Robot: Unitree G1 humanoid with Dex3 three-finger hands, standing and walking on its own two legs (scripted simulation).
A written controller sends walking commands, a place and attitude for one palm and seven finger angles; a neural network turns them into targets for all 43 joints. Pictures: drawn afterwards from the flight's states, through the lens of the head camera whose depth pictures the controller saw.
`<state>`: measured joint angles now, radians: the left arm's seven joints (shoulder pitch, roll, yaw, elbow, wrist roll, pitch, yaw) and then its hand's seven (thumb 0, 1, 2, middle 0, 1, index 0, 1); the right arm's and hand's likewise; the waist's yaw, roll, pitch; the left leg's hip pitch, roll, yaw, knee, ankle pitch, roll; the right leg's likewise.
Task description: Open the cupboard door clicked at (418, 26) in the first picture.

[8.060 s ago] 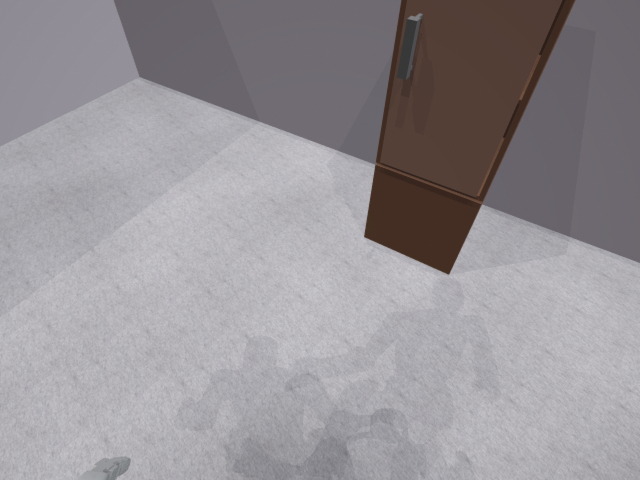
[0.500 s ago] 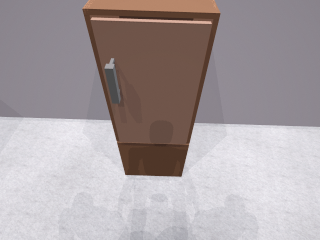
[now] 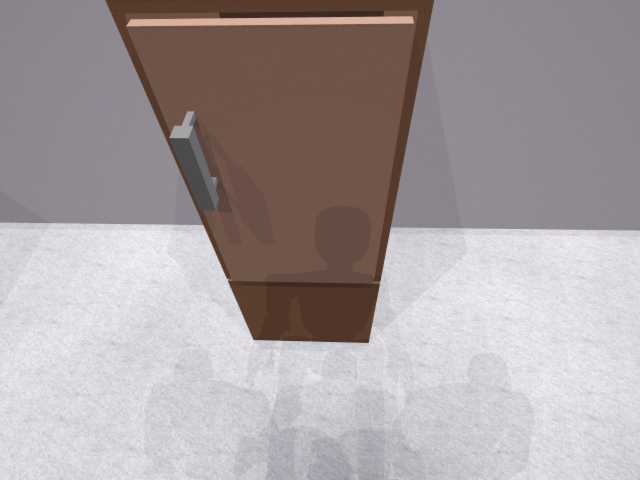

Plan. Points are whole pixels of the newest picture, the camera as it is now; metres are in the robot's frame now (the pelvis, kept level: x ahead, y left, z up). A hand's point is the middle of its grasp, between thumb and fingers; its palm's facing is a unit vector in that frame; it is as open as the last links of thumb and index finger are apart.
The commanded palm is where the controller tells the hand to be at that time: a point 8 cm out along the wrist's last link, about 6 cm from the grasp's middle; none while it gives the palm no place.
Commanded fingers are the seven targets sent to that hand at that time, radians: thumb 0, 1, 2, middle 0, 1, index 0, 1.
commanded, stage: come to a stop and stand still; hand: left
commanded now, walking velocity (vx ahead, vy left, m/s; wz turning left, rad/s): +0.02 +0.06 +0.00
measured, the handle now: (200, 162) +0.53 +0.22 +0.07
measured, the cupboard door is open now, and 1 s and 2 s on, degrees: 0 0 0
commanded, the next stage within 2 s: look again from close up in 0.54 s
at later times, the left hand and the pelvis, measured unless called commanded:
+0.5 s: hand out of the picture -0.01 +0.17 -0.16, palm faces +0.08 -0.98 -0.18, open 7.3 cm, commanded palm none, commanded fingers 0.00 0.90 0.90 -0.20 -0.30 -0.20 -0.30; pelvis -0.02 -0.01 +0.01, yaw +1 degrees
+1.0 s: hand out of the picture -0.01 +0.18 -0.15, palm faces +0.04 -0.97 -0.23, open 7.3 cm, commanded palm none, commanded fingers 0.00 0.90 0.90 -0.20 -0.30 -0.20 -0.30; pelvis -0.01 +0.01 +0.01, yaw +1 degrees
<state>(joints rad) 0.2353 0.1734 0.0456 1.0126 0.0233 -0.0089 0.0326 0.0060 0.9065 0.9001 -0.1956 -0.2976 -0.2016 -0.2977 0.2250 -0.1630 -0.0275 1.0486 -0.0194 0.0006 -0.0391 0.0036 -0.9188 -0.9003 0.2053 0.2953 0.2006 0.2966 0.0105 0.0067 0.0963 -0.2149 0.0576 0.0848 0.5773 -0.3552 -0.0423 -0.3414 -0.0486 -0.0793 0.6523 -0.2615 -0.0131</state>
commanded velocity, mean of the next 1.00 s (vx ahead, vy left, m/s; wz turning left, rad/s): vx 0.00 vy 0.00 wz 0.00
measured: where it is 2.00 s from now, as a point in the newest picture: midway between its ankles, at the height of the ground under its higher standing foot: outside the picture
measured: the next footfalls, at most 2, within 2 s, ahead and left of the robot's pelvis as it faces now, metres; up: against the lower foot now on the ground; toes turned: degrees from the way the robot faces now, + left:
left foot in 0.28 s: -0.01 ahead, +0.11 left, +0.00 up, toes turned +4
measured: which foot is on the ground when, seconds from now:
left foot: down 0.00-0.00, up 0.02-0.26, down 0.28-1.00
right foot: down 0.00-1.00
